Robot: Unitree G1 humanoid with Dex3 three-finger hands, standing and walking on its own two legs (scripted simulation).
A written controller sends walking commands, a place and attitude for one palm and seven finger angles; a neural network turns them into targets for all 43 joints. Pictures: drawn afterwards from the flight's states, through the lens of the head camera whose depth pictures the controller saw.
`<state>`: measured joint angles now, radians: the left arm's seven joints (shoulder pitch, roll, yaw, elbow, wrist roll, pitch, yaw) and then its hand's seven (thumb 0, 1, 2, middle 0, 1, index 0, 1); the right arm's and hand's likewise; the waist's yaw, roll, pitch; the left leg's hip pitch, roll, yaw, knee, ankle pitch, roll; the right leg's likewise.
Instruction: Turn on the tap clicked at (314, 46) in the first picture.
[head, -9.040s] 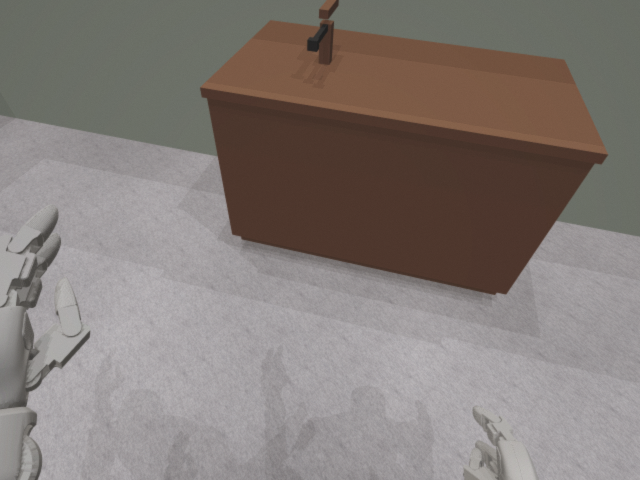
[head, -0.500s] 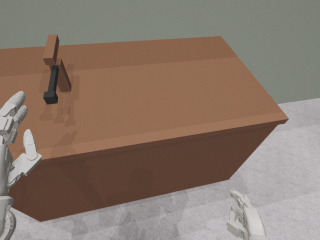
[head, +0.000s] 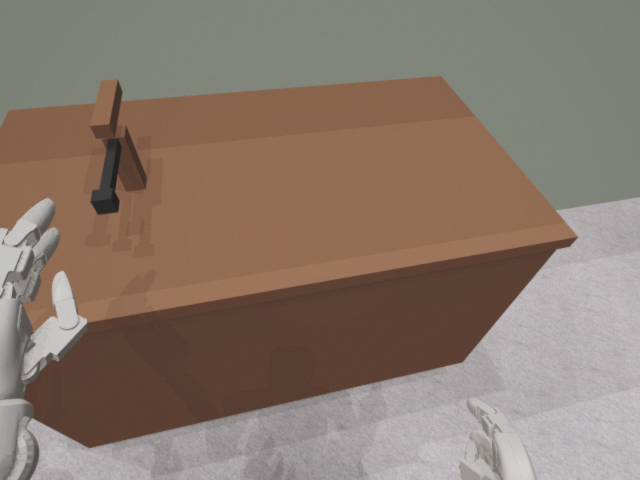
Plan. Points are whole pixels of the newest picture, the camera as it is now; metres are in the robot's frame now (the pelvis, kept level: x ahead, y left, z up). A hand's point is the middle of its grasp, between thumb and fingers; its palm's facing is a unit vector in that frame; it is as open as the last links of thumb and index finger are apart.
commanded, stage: shuffle to correct the standing spot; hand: left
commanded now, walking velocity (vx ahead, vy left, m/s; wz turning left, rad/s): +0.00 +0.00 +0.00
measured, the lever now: (105, 201) +0.45 +0.37 +0.05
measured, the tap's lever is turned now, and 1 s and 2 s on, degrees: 0 0 0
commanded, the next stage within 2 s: come to a stop and stand still in 0.90 s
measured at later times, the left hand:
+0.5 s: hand (106, 282) +0.26 +0.24 +0.15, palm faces +0.37 -0.86 -0.35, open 7.5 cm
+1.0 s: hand (98, 250) +0.30 +0.27 +0.15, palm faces +0.37 -0.84 -0.40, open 7.4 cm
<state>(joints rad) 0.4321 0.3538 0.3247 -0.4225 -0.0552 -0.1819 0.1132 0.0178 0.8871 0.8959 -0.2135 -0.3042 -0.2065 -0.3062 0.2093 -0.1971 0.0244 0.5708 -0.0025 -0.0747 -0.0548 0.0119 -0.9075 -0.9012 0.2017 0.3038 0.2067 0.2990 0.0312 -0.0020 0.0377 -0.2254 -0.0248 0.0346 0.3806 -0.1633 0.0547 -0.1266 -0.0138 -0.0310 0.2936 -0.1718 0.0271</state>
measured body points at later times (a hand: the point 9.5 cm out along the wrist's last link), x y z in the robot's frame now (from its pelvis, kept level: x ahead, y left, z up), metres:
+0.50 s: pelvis +0.03 +0.00 -0.02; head +0.05 +0.01 +0.43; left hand +0.23 +0.29 +0.17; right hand +0.20 -0.23 -0.09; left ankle +0.03 +0.08 -0.75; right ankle -0.01 -0.14 -0.75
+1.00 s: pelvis +0.08 +0.03 -0.02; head +0.10 +0.03 +0.43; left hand +0.27 +0.31 +0.17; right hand +0.23 -0.22 -0.11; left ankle +0.11 +0.16 -0.69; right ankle +0.09 -0.09 -0.75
